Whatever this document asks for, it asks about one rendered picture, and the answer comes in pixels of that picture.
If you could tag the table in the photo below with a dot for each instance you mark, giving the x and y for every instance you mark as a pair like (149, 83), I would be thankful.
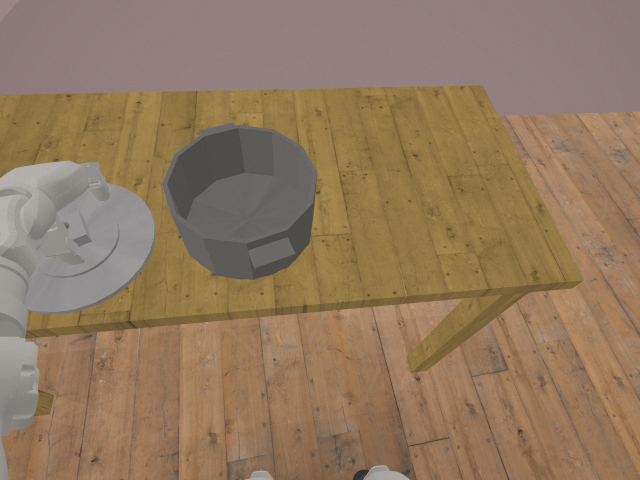
(420, 196)

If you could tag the robot left hand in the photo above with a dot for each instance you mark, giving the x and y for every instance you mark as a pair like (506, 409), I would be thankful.
(62, 182)

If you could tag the left robot upper arm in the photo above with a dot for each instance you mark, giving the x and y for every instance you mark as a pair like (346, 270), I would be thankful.
(19, 395)

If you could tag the pot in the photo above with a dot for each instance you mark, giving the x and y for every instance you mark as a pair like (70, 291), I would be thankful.
(242, 199)

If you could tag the knob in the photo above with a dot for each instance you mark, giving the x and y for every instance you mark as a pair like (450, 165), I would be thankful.
(78, 230)

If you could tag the left robot forearm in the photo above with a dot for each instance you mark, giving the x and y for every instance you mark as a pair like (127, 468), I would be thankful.
(26, 214)

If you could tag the lid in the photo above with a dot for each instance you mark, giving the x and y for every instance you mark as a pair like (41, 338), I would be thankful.
(123, 234)

